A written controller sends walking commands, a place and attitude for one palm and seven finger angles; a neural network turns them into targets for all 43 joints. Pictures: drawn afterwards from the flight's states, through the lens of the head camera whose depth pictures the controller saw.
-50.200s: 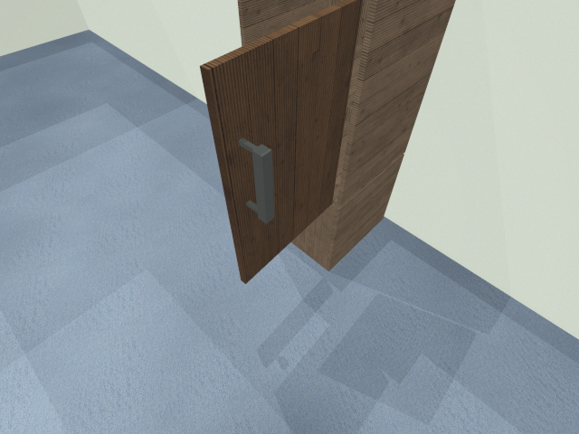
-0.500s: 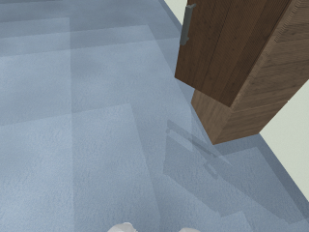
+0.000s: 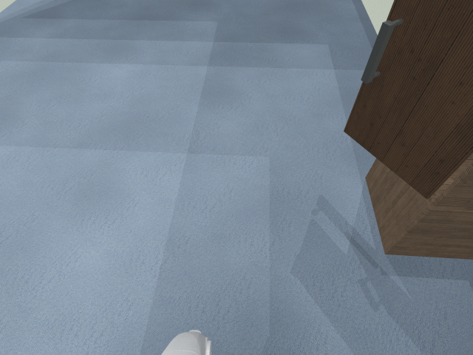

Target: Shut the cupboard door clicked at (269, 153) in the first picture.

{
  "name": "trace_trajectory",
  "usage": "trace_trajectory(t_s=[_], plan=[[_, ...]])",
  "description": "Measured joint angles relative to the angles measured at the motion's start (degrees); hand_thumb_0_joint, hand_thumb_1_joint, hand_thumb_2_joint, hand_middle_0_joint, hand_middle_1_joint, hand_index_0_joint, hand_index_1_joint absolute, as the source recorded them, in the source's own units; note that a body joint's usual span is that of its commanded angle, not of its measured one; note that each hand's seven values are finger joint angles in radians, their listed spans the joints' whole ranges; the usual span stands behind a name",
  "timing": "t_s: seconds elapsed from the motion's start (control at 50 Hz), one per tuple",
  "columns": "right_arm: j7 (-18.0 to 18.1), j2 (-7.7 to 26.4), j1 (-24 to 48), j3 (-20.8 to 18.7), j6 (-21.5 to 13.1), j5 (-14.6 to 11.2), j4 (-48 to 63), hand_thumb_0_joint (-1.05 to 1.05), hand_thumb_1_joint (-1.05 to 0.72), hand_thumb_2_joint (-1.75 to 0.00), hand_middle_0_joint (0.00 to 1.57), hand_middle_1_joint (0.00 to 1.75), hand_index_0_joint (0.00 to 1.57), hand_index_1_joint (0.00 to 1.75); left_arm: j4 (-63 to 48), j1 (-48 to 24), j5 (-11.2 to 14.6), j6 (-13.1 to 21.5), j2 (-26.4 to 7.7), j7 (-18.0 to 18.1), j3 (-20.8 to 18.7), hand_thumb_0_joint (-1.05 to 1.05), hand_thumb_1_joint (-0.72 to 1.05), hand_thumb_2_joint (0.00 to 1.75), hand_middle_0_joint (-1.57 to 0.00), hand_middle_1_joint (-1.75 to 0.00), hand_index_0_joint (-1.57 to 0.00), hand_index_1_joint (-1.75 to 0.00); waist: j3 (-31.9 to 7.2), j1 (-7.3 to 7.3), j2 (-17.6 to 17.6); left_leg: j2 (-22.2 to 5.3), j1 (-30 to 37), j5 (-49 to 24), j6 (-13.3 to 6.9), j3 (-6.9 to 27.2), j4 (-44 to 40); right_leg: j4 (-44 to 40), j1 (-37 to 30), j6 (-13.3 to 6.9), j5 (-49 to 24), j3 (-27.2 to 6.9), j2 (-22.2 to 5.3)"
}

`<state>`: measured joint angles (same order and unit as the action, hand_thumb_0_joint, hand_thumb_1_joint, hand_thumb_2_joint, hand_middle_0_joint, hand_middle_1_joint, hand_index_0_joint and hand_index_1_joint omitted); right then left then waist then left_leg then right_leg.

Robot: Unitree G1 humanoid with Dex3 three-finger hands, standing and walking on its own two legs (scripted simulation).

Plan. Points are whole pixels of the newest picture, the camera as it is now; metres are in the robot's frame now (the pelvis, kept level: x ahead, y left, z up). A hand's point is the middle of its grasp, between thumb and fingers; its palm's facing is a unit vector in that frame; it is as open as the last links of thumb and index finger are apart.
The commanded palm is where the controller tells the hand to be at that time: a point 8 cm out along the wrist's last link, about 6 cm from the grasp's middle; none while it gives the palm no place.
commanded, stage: walk to a spot facing it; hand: left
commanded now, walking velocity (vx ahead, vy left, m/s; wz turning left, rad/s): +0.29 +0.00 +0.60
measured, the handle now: (381, 52) +0.90 -0.40 +0.02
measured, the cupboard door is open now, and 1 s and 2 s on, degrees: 36 36 36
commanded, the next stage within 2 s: turn to face it in 0.88 s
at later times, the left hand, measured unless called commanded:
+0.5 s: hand (115, 353) +0.14 +0.24 -0.15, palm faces +0.26 -0.93 -0.27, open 7.4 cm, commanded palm none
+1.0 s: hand out of the picture +0.09 +0.20 -0.20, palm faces +0.63 -0.76 -0.17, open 7.3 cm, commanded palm none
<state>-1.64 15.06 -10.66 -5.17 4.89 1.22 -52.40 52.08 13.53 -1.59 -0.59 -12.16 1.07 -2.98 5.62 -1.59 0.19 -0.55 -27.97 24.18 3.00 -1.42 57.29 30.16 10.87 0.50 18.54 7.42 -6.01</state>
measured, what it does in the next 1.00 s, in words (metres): walks ahead, turning left: left foot, then right foot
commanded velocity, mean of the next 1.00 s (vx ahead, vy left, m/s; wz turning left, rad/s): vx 0.28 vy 0.00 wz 0.49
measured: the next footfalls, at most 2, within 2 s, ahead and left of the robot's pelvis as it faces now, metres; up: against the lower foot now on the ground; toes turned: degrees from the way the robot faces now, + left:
left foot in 0.14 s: +0.05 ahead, +0.15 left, +0.00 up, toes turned +12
right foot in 0.50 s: +0.26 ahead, -0.07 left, +0.00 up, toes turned +10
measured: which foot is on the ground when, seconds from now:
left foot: up 0.00-0.12, down 0.14-0.50, up 0.52-0.94, down 0.96-1.00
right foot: down 0.00-0.14, up 0.16-0.48, down 0.50-0.96, up 0.98-1.00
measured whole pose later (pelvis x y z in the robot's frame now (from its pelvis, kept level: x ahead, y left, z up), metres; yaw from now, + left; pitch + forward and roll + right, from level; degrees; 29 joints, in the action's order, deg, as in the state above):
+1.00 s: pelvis +0.24 +0.09 -0.02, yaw +35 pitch -1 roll -1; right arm -2.7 13.1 -3.0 -2.7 -1.2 1.8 -49.0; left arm 58.2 23.1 -1.2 1.1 -10.6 -1.0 -3.5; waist 7.0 1.9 1.0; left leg -2.7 -25.6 6.9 -4.7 -7.8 36.5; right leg 50.0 10.6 3.5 29.0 16.4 -11.1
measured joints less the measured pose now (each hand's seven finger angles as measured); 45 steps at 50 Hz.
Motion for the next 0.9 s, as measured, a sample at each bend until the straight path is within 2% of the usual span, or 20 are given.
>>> trace_trajectory(t_s=[0.08,0.14,0.16,0.18,0.22,0.28,0.32,0.38,0.44,0.48,0.5,0.54,0.58,0.6,0.64,0.68,0.74,0.82,0.9], plan=[[-0.53,-0.91,0.84,0.94,-0.45,-0.09,-0.37,0.01,-0.91,-0.89,0.20,0.29,0.19,0.30,0.27,1.19,-0.21,1.14,-0.12,-0.87,-0.18,0.01,0.90,0.89,-0.20,-0.30,-0.21,-0.30,-0.02,1.44,1.78,-1.41,5.64,2.12,-0.93,-2.33,-10.69,0.76,-1.11,0.97,1.50,3.66,-2.28],[-0.75,-1.33,1.36,1.76,-1.92,-0.10,0.48,0.01,-0.91,-0.89,0.20,0.29,0.19,0.30,0.93,3.30,0.07,1.35,-0.87,-1.47,-0.63,0.01,0.90,0.89,-0.20,-0.30,-0.21,-0.30,-0.69,2.51,3.04,-1.10,11.70,-0.79,-2.36,-4.09,-23.06,4.64,-0.54,2.39,4.33,5.49,-4.31],[-0.72,-1.20,1.59,1.85,-2.78,0.11,1.04,0.01,-0.91,-0.89,0.20,0.29,0.19,0.30,1.19,4.00,0.30,1.04,-1.09,-1.74,-0.89,0.00,0.90,0.89,-0.20,-0.30,-0.21,-0.30,-0.91,2.42,2.87,-0.96,11.78,-7.27,-3.03,-3.68,-24.82,9.21,1.12,2.61,5.86,5.23,-4.66],[-0.46,-1.50,2.05,1.93,-3.65,0.29,1.25,0.01,-0.91,-0.89,0.20,0.29,0.19,0.30,1.67,4.22,0.29,0.34,-1.59,-1.89,-1.06,0.01,0.90,0.89,-0.20,-0.30,-0.21,-0.30,-0.56,2.52,3.22,-0.68,11.10,-9.11,-3.49,-3.52,-22.93,15.70,3.54,2.55,8.58,3.15,-4.48],[0.08,-2.39,1.79,2.50,-4.91,0.42,1.52,0.01,-0.91,-0.89,0.20,0.29,0.19,0.30,2.87,4.12,0.06,-1.14,-2.54,-1.84,-1.41,0.01,0.90,0.89,-0.20,-0.30,-0.21,-0.30,-0.57,2.66,3.75,-0.37,11.55,-6.70,-3.79,-3.29,-21.34,26.24,8.57,2.01,10.91,-0.89,-2.88],[0.92,-3.46,-0.46,3.09,-5.68,0.55,1.27,0.01,-0.91,-0.89,0.20,0.29,0.20,0.30,3.29,2.73,-0.04,-1.74,-3.19,-2.36,-1.93,0.01,0.91,0.89,-0.20,-0.30,-0.20,-0.30,-1.12,2.43,3.38,0.11,14.07,-6.08,-3.60,-1.86,-24.83,31.61,14.69,1.99,6.00,-3.28,-1.48],[1.20,-3.78,-2.02,3.34,-5.78,0.52,0.31,0.01,-0.91,-0.89,0.20,0.29,0.20,0.30,2.39,1.51,0.01,-1.36,-3.10,-2.82,-1.93,0.01,0.91,0.89,-0.20,-0.30,-0.20,-0.30,-1.13,2.33,2.59,0.33,16.02,-7.33,-3.49,-0.66,-27.88,29.14,17.10,2.27,2.82,-3.91,-1.12],[1.20,-3.94,-4.25,3.36,-5.51,0.51,-1.55,0.01,-0.91,-0.89,0.20,0.29,0.20,0.30,0.71,-0.14,0.11,-0.61,-2.51,-3.31,-1.70,0.01,0.91,0.89,-0.20,-0.30,-0.20,-0.30,-1.36,1.99,1.23,0.50,18.48,-7.89,-3.37,1.01,-30.97,21.06,18.38,2.54,-0.77,-4.31,-0.68],[1.01,-3.86,-6.07,3.02,-4.99,0.55,-3.27,0.01,-0.90,-0.89,0.20,0.29,0.20,0.30,-0.65,-1.35,0.15,0.17,-1.84,-3.65,-1.47,0.01,0.91,0.89,-0.20,-0.30,-0.20,-0.30,-1.51,1.48,-0.03,0.38,20.22,-6.46,-2.79,2.33,-31.23,13.04,17.07,2.67,-3.41,-3.84,0.33],[0.97,-3.72,-7.33,2.69,-4.55,0.46,-4.17,0.01,-0.90,-0.89,0.20,0.30,0.20,0.30,-1.52,-1.49,0.07,1.11,-1.58,-3.81,-1.37,0.01,0.91,0.89,-0.20,-0.30,-0.20,-0.30,-1.77,1.06,-0.81,0.15,20.23,-3.68,-2.47,3.50,-28.36,7.78,14.00,2.56,-4.42,-2.95,1.50],[0.95,-3.75,-8.26,2.54,-4.38,0.22,-4.37,0.01,-0.90,-0.89,0.20,0.30,0.20,0.30,-2.25,-1.22,-0.10,1.99,-1.80,-3.83,-1.24,0.01,0.91,0.89,-0.20,-0.30,-0.20,-0.30,-2.29,0.86,-0.64,0.38,18.78,-0.75,-3.50,3.95,-24.48,4.67,12.18,1.65,-3.68,-2.85,1.58],[0.88,-3.13,-8.06,2.01,-3.53,-0.04,-5.29,0.01,-0.90,-0.89,0.20,0.29,0.20,0.30,-2.63,-1.53,-0.27,3.21,-0.91,-2.96,-1.03,0.01,0.91,0.89,-0.20,-0.30,-0.20,-0.30,-1.80,1.16,-1.61,0.74,12.95,4.82,-4.74,5.03,-8.73,7.25,12.31,-0.88,-5.80,-1.23,1.47],[0.68,-2.49,-6.97,1.52,-2.95,0.28,-5.78,0.01,-0.91,-0.89,0.20,0.29,0.20,0.30,-2.20,-0.90,-0.28,3.30,0.35,-2.11,-0.73,0.00,0.91,0.89,-0.20,-0.30,-0.20,-0.30,-1.72,1.07,-2.19,0.69,6.57,2.30,-4.98,4.29,5.28,7.31,10.78,-2.05,-3.91,0.45,1.25],[0.53,-2.28,-6.31,1.32,-2.90,0.45,-5.79,0.01,-0.91,-0.89,0.20,0.29,0.20,0.30,-1.63,-0.38,-0.28,3.25,0.97,-1.79,-0.64,0.00,0.91,0.89,-0.20,-0.30,-0.20,-0.30,-1.87,0.86,-2.27,0.18,3.86,-0.43,-4.77,3.47,9.55,5.97,9.53,-2.20,-3.60,1.24,1.19],[0.22,-2.16,-5.17,1.04,-3.09,0.53,-5.38,0.01,-0.91,-0.89,0.20,0.29,0.20,0.30,-0.15,0.78,-0.30,3.26,2.12,-1.36,-0.49,0.00,0.91,0.89,-0.20,-0.30,-0.20,-0.30,-2.30,0.28,-2.08,-1.27,-0.06,-4.81,-4.17,1.83,12.68,2.17,6.53,-2.13,-4.21,2.97,1.05],[-0.04,-2.41,-4.20,0.93,-3.20,0.44,-4.66,0.01,-0.91,-0.89,0.20,0.29,0.19,0.30,1.23,1.92,-0.28,3.52,3.07,-1.18,-0.29,0.00,0.91,0.89,-0.20,-0.30,-0.20,-0.30,-2.71,-0.11,-1.49,-2.65,-2.57,-7.11,-3.42,0.43,11.20,-1.56,3.53,-2.04,-4.71,4.90,0.80],[-0.47,-3.01,-2.47,0.91,-3.07,0.33,-3.58,0.01,-0.91,-0.89,0.20,0.29,0.19,0.30,2.90,3.40,-0.23,4.06,3.40,-0.72,-0.53,0.01,0.93,0.89,-0.20,-0.30,-0.21,-0.30,-2.59,0.26,-0.42,-4.05,-4.71,-8.42,-2.61,-1.11,5.51,-5.80,-0.48,-1.75,-4.85,7.88,0.41],[-1.13,-3.35,1.08,1.28,-2.91,0.34,-2.18,0.01,-0.91,-0.90,0.19,0.29,0.19,0.30,4.45,5.15,-0.18,4.48,3.30,-0.93,-0.30,0.01,0.93,0.89,-0.20,-0.30,-0.21,-0.30,-1.06,1.63,0.43,-4.87,-5.03,-9.48,-2.56,-3.04,-4.89,-7.77,-4.44,-0.60,-3.41,11.55,-0.25],[-1.65,-3.30,5.12,1.89,-3.26,0.34,-0.35,0.01,-0.91,-0.90,0.19,0.29,0.19,0.30,5.48,6.98,-0.17,4.06,2.78,-1.17,-0.26,0.01,0.92,0.89,-0.20,-0.30,-0.20,-0.30,1.07,3.54,1.18,-4.26,-2.17,-8.21,-3.75,-5.17,-14.78,-5.45,-7.19,1.32,0.25,14.25,-1.79]])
